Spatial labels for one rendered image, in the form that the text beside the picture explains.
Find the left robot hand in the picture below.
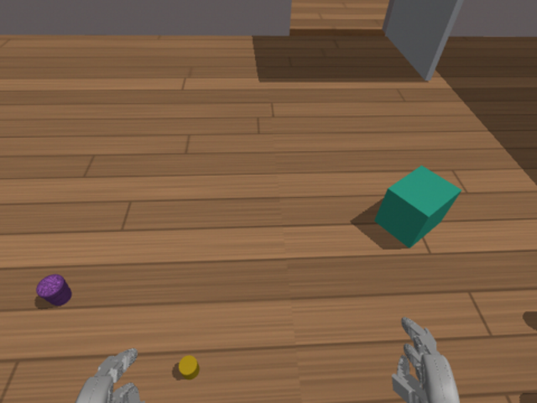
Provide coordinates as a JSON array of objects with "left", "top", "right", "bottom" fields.
[{"left": 75, "top": 348, "right": 145, "bottom": 403}]

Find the right robot hand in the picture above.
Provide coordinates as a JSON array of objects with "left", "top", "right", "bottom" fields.
[{"left": 392, "top": 317, "right": 460, "bottom": 403}]

